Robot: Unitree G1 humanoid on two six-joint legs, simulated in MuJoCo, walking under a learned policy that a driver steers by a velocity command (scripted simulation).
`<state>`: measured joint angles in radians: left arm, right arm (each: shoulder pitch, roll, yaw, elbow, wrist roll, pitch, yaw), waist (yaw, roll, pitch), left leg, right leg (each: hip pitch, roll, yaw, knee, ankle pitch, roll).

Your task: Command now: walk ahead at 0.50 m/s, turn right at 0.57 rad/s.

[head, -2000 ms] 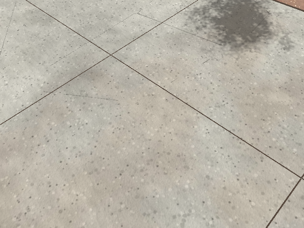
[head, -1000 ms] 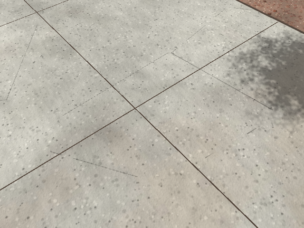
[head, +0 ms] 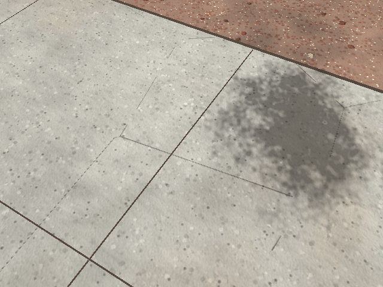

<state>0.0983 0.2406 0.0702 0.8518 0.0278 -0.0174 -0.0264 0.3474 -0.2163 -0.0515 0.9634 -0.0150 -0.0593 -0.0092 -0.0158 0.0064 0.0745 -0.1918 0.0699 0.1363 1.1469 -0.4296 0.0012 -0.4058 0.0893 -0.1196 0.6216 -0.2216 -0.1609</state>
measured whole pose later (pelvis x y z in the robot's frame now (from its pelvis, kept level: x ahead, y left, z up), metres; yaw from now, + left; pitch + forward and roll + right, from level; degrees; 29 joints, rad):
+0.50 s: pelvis +0.21 +0.02 +0.00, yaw -19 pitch +0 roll -1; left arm 0.32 0.31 0.09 0.84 0.00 0.01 0.02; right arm 0.08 -0.26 -0.02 0.74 -0.01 -0.04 -0.03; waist 0.07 -0.01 0.09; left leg -0.41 -0.01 0.00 0.56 -0.15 0.04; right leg -0.23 0.20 0.16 0.90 -0.55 -0.06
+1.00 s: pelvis +0.22 +0.01 +0.03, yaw -19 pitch +0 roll +0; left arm 0.17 0.23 0.01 0.80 0.02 0.03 0.04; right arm 0.28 -0.28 -0.05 0.82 -0.01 0.05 0.01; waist -0.03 0.03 0.04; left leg -0.41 -0.03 0.00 0.89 -0.45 0.01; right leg -0.19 0.00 -0.03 0.44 -0.24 -0.03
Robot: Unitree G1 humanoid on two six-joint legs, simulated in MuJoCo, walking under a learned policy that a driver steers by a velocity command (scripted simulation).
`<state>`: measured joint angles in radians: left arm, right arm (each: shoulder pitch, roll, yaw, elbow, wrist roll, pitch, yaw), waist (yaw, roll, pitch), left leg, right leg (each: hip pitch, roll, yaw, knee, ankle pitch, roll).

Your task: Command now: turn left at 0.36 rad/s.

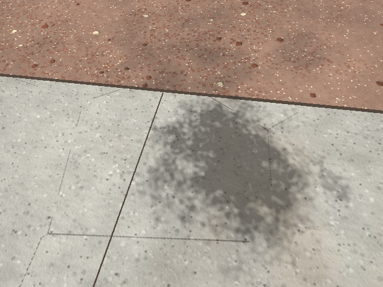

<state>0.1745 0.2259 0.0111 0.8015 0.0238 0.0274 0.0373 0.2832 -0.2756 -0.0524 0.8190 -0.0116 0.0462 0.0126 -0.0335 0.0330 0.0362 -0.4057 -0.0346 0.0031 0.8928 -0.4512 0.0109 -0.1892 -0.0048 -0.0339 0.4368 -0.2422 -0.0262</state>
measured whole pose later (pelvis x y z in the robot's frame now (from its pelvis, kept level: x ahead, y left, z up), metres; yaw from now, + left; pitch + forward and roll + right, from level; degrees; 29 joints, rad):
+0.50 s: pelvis -0.03 +0.03 +0.00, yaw +17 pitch +1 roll -1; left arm 0.16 0.30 0.05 0.79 0.02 0.06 0.02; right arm 0.24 -0.30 -0.07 0.74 -0.01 0.05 0.00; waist -0.01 -0.02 0.07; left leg -0.21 -0.10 -0.13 0.42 -0.20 0.08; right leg -0.46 0.00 0.05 0.92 -0.37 0.05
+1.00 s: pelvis -0.02 -0.01 +0.00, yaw +29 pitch -1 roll +1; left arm 0.20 0.24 0.01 0.77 0.02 0.01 0.02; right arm 0.20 -0.30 -0.05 0.80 -0.01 0.08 0.01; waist 0.01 0.04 0.06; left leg -0.25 -0.06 -0.10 0.71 -0.46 -0.03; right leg -0.22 0.02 0.01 0.43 -0.20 -0.04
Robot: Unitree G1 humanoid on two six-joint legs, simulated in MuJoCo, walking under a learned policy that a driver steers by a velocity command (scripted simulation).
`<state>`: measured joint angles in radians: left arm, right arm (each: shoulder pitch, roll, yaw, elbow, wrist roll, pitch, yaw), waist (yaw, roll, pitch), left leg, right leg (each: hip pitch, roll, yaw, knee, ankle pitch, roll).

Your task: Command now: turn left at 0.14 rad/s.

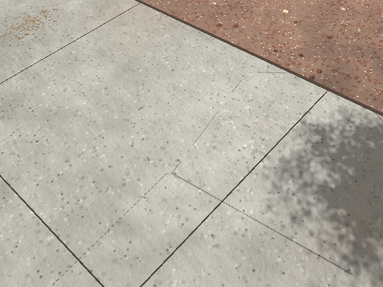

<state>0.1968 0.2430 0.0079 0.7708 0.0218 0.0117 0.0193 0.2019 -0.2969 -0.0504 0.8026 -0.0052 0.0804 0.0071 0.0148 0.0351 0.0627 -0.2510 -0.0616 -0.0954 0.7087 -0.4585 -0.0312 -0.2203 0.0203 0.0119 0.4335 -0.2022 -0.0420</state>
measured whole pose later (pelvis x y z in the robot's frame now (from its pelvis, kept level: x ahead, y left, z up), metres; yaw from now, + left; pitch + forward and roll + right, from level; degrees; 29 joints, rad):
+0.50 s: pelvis +0.00 +0.02 +0.00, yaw +0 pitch -2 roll +0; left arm 0.24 0.24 0.01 1.05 0.01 0.01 0.02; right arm 0.22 -0.23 0.01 1.03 -0.01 0.00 -0.03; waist 0.02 0.00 0.03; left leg -0.08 -0.06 -0.06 0.36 -0.24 0.04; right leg -0.16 0.01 0.02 0.36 -0.17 0.00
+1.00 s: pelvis +0.01 +0.02 +0.00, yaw +0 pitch -1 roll +0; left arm 0.25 0.18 -0.01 1.16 0.01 0.01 0.04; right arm 0.28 -0.18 0.03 1.13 -0.01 -0.01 -0.04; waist 0.01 0.00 0.03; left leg -0.09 -0.06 -0.06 0.38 -0.26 0.04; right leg -0.18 0.01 0.02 0.40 -0.19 0.00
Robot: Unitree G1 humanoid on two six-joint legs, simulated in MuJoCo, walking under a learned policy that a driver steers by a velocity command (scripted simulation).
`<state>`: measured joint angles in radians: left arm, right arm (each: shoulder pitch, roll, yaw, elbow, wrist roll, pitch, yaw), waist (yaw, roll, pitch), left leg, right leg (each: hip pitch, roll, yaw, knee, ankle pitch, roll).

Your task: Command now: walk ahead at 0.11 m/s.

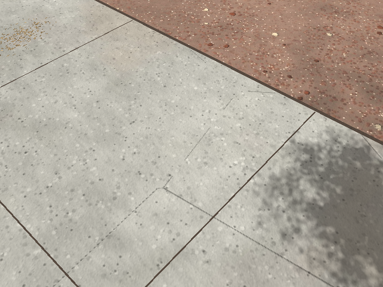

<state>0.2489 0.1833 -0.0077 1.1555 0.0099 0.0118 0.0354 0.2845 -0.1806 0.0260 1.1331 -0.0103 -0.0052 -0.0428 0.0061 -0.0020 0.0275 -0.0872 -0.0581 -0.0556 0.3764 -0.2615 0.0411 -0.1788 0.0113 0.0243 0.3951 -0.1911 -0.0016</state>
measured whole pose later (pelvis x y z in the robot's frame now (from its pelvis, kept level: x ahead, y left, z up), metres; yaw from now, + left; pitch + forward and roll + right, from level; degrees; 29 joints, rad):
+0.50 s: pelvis +0.16 -0.06 +0.00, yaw +0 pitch +1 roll +1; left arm 0.49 0.15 0.01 1.12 0.02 -0.09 0.01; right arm 0.18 -0.22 -0.04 1.01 -0.03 -0.04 0.03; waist 0.02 0.03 0.02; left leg -0.59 0.05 0.04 1.02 -0.19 0.05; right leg 0.03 0.07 -0.05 0.23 -0.28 -0.09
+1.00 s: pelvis +0.44 -0.04 +0.00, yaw -1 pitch -1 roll +1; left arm 0.16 0.20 0.04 0.96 0.04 -0.04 -0.02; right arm 0.42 -0.18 -0.04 1.10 -0.01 -0.10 0.00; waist -0.02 -0.02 0.04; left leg -0.06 -0.11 0.10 0.26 -0.20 0.12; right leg -0.62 -0.11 0.00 0.99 -0.16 -0.05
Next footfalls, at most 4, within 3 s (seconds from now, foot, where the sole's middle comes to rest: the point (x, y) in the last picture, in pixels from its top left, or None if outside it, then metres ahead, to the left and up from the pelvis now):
0.72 left None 0.44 0.01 -0.78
1.26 right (240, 227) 0.76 -0.15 -0.78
1.80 left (195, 166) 1.06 0.02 -0.78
2.32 right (229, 141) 1.21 -0.14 -0.78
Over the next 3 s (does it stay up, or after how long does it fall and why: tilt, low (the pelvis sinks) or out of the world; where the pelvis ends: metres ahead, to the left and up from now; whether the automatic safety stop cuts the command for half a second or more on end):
stays up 1.27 -0.06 0.00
